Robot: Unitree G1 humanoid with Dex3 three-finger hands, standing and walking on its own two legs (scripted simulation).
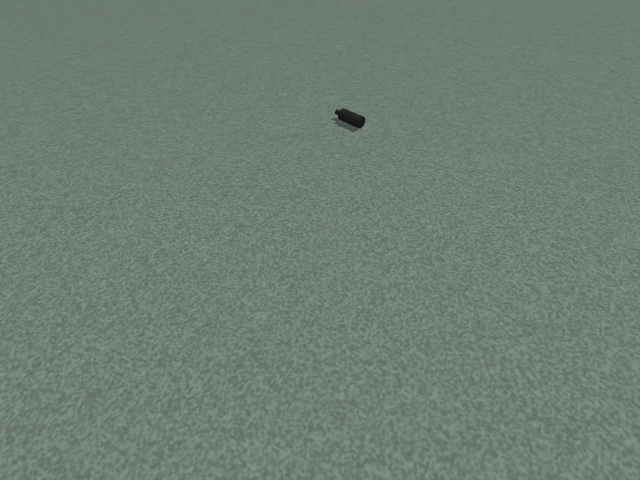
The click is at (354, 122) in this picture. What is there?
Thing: lying bottle
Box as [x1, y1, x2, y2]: [335, 108, 364, 128]
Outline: 335,111 339,119 359,128 363,125 364,117 343,108 340,110 337,109
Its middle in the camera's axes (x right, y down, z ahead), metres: +0.19 -0.77 +2.41
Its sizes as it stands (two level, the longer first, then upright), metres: 0.202 0.072 0.072
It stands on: the floor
